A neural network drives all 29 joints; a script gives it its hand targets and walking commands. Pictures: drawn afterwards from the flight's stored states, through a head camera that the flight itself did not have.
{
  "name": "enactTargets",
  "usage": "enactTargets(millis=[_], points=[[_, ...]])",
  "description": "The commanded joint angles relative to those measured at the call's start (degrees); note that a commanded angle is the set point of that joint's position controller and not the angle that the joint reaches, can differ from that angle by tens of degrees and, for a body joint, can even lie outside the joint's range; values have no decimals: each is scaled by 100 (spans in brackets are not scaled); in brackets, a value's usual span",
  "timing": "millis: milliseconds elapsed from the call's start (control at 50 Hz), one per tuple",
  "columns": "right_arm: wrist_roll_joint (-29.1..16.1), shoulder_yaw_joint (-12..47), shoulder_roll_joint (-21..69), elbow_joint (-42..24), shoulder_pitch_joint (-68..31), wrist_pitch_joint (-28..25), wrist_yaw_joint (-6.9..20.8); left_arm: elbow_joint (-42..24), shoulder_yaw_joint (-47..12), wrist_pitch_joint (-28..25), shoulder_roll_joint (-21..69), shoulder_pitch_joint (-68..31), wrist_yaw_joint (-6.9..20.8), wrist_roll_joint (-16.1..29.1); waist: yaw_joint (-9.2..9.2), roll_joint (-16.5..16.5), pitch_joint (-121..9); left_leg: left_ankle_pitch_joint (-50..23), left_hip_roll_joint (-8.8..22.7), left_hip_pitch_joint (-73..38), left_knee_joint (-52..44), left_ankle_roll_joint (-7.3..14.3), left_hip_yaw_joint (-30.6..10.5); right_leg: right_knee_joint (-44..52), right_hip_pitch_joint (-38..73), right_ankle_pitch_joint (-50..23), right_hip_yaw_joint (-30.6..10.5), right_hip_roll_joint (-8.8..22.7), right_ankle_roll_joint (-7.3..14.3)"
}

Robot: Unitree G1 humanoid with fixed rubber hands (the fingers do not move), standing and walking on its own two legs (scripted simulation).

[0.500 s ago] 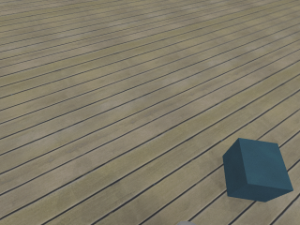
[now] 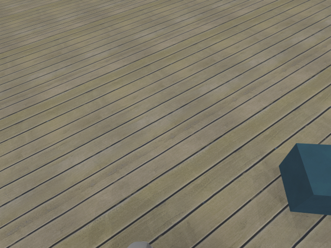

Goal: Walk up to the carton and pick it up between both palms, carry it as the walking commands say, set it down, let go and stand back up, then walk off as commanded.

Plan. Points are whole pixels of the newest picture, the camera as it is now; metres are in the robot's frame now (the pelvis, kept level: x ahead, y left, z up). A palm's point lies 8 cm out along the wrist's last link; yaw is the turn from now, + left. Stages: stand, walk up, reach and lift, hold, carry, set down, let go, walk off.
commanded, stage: walk off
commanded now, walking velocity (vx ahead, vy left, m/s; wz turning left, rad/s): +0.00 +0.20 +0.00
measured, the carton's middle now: (317, 179) +0.53 -0.77 -0.65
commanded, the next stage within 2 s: stand in 0.94 s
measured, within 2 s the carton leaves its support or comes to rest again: neither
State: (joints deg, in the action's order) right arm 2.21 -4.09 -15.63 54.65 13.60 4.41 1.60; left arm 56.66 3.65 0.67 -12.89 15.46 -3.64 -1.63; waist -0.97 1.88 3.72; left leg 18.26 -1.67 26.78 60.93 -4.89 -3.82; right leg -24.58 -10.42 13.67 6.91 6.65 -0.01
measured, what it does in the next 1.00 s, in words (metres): steps to the left: left foot, then right foot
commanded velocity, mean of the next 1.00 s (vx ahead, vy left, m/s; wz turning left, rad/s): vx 0.00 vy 0.18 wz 0.00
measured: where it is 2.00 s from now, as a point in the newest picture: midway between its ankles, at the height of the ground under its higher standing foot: outside the picture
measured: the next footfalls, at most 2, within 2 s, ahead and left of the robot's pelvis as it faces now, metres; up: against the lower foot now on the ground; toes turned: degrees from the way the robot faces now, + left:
left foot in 0.20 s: +0.04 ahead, +0.23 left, +0.00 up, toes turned +5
right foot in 0.58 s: +0.01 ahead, +0.08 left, +0.00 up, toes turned -9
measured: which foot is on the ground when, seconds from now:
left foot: up 0.00-0.18, down 0.20-0.60, up 0.62-0.98, down 1.00-1.00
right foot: down 0.00-0.20, up 0.22-0.56, down 0.58-1.00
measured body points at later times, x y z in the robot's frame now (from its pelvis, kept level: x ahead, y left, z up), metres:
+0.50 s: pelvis -0.01 +0.15 -0.01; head +0.01 +0.15 +0.44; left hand +0.05 +0.42 -0.15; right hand +0.05 -0.10 -0.15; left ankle +0.00 +0.22 -0.75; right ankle -0.04 +0.07 -0.71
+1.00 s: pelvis -0.03 +0.27 -0.01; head +0.00 +0.27 +0.43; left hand -0.03 +0.56 -0.15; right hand +0.07 +0.01 -0.15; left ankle -0.03 +0.42 -0.75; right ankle -0.03 +0.09 -0.75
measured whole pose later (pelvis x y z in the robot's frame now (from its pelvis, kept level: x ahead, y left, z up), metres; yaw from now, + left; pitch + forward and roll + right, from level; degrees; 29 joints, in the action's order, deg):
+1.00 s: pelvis -0.03 +0.27 -0.01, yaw +0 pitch +1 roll +1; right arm 1.7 -3.2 -15.1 51.8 10.0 3.9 1.9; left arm 56.7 5.7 1.3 -16.0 16.4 -2.4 -2.3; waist -3.3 -0.8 3.8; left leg 14.5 3.5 14.2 27.7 -4.3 3.1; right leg -29.3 -14.4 14.4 5.3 10.7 -5.1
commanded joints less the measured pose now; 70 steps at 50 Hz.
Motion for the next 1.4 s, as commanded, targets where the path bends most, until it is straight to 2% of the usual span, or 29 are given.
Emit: enactTargets(millis=[0, 100, 160, 180, 200, 220, 280, 320, 440, 540, 560, 580, 600, 620, 660, 740, 800, 880, 940, 960, 980, 1000, 1020, 1060, 1100, 1200, 1300, 1340, 1380], points=[[-58, 4, -42, -335, -104, 12, 54, -130, 242, -85, -1025, 244, -4, -63, -140, -1369, -210, 23, 184, 254, -657, -245, 261, 594, 442, -2533, -606, 1104, 698], [-70, 62, -137, -551, -320, 29, 93, -80, 442, 34, -1453, 271, 66, -111, -284, -1794, -142, 271, 392, -703, -2312, -113, 831, 672, -28, -1821, -767, 1225, 657], [-22, -23, -270, -284, 362, -31, 32, -169, 443, 75, -1483, 1, 69, -39, 79, -1409, -345, -595, 286, -1856, -3983, 187, 1042, 12, -370, -1776, -738, 1200, 375], [64, -90, -495, -131, 781, -112, 14, -144, 374, 65, -1218, 266, 110, -57, 171, -680, -656, -871, 478, -2808, -4324, 227, 824, -763, -853, -1038, -459, 859, 157], [82, -129, -969, -194, 930, -202, 35, -233, 228, 119, -603, 421, 158, -144, 205, 1072, -772, -1646, 1829, -3152, -4617, 398, -503, -2332, -1784, 1908, 12, 125, -73], [17, -215, -1498, -324, 631, -228, -16, -455, 146, 259, -337, -46, 32, 10, 509, 2274, -654, -1904, 2219, -1875, -4677, 1195, -779, -3381, -1998, 2670, -437, -460, 0], [39, 58, -692, -512, -286, -194, -144, -323, 284, 286, -886, -32, 46, 110, -3, 945, -249, -1401, 1508, -1374, -4593, 1103, -19, -4374, -1991, 1581, -941, -485, 216], [-37, 110, -495, -624, -441, -230, -215, -119, 301, 257, -865, 337, 71, -25, -107, 770, -425, -1983, 1381, -1563, -4460, 1269, 112, -4522, -1891, 1140, -523, -404, 82], [7, 184, -367, -335, 162, -218, -333, -316, 59, 246, -397, -219, 6, 57, 196, 770, -278, -1983, 1521, -1872, -4355, 1717, -335, -2588, -1456, 1591, -154, -351, 122], [-50, 155, -477, -211, 93, -145, -305, -143, -45, 147, -258, 274, -79, 137, -112, 299, -424, -2248, 1358, -1585, -4129, 1553, -353, -362, -128, 505, -25, -409, 286], [-111, 145, -475, -184, 166, -144, -306, -92, -22, 92, -411, 558, -89, 82, -282, 25, -427, -1646, 1182, -968, -3965, 1206, -225, 579, 707, -428, -337, -55, 265], [-171, 165, -210, -265, 300, -179, -288, -91, 60, 32, -905, 902, -98, -55, -365, -1232, -604, -223, 692, 10, -2774, 746, 270, 1356, 1614, 238, -2133, 1518, 474], [-69, 83, -426, -445, 18, -117, -267, -163, 241, 116, -1553, 583, -105, -92, -373, -2222, 250, 1383, 101, 647, -1333, 461, 749, 1401, 282, -1328, -3220, 2805, 1497], [54, 15, -601, -423, -229, -68, -204, -113, 195, 84, -1156, 639, -95, -71, -381, -1125, 182, 1080, 183, 381, -229, 421, -49, 1234, 18, -1860, -2715, 2525, 1611], [-8, -23, -405, -239, 157, -75, -102, -306, 129, 23, -868, -84, -34, 4, 85, -665, 120, 368, 156, 353, 309, 308, -322, 1107, -105, -1491, -1612, 1722, 1086], [3, -76, -220, -195, 185, -48, 11, -254, 131, -107, -777, 39, -13, 12, 17, -936, -220, -75, 37, 413, 354, -91, -83, 666, 385, -2793, -783, 1225, 803], [-64, 2, -22, -337, -90, 13, 46, -145, 222, -113, -973, 278, -3, -60, -146, -1366, -212, -11, 195, 268, -660, -244, 257, 585, 455, -2632, -605, 1099, 690], [-68, 80, -44, -551, -395, 32, 91, -85, 375, -16, -1293, 338, 52, -99, -310, -1754, -132, 234, 389, -495, -2024, -164, 786, 695, 50, -1872, -657, 1136, 686], [-84, 12, -214, -418, 72, -14, 37, -167, 445, 50, -1466, 86, 91, -76, -76, -1682, -254, -245, 404, -1316, -3337, 91, 914, 354, -174, -1906, -798, 1243, 494], [-52, -27, -275, -213, 498, -70, -17, -217, 408, 49, -1342, -37, 123, -42, 118, -1363, -418, -687, 259, -2029, -4014, 185, 1043, -99, -441, -1618, -639, 1043, 334], [16, -84, -519, -62, 904, -187, -63, -200, 326, 34, -988, 249, 188, -68, 209, -480, -748, -1055, 680, -2984, -4405, 162, 644, -935, -981, -578, -285, 625, 100], [0, -69, -941, -184, 944, -304, -79, -340, 137, 87, -240, 355, 250, -169, 187, 1179, -787, -2138, 2179, -3149, -4541, 296, -778, -2510, -1942, 2354, 20, 12, -165], [-25, -160, -1389, -191, 713, -334, -175, -455, 65, 207, -174, 84, 145, 41, 346, 2151, -815, -2168, 2342, -1781, -4669, 949, -799, -3019, -1642, 2440, -770, -257, -22], [-22, 79, -653, -314, -119, -326, -247, -464, 161, 248, -656, -193, 170, 86, 21, 1205, -215, -1177, 1753, -1206, -4867, 953, -337, -3636, -1696, 1653, -1001, -291, 87], [-82, 160, -451, -451, -514, -349, -315, -228, 189, 216, -701, 220, 233, 6, -238, 891, -315, -1867, 1502, -1435, -4676, 962, -25, -3795, -1556, 986, -758, -169, 18], [-81, 268, -236, -162, -41, -502, -379, -136, 58, 253, -367, 44, 241, 17, -34, 620, -281, -2052, 1657, -1757, -4631, 1217, -231, -2562, -1140, 1067, -585, -189, -177], [-102, 264, -292, 100, 128, -491, -396, -3, -15, 241, -262, -48, 165, 116, 66, 635, -203, -1915, 1686, -1952, -4604, 1393, -625, -748, -440, 1052, -531, -453, 2], [-158, 260, -276, 178, 63, -488, -383, 200, -62, 149, -170, 231, 151, 119, -111, 291, -259, -1956, 1563, -1786, -4451, 1165, -527, 642, 339, -305, -595, -368, 80], [-237, 285, -81, 200, 209, -523, -331, 250, -81, 10, -416, 301, 145, -9, 8, -230, -423, -1263, 1199, -1187, -4360, 752, -283, 902, 1289, -1001, -1260, 329, 103]])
